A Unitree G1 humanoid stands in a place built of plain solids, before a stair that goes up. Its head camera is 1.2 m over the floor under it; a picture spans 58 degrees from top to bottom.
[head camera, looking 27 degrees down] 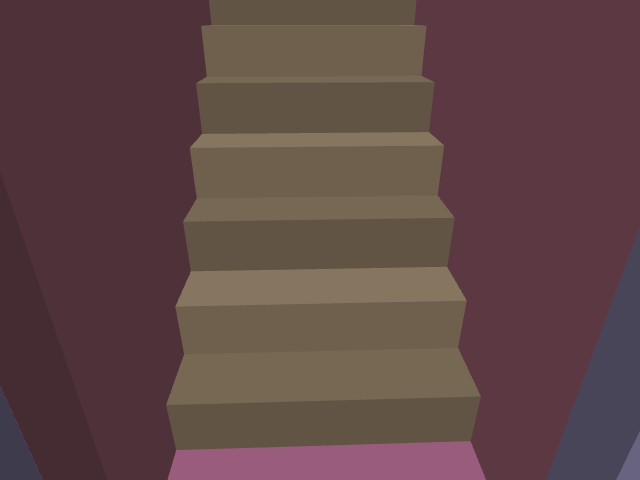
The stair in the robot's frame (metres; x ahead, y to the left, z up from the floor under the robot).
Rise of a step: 0.20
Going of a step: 0.21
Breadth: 0.93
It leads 2 degrees to the left of straight ahead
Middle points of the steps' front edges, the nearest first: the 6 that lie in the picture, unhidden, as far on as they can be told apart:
0.92 -0.02 0.20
1.14 -0.01 0.39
1.35 0.00 0.59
1.57 0.01 0.79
1.78 0.01 0.98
2.00 0.02 1.18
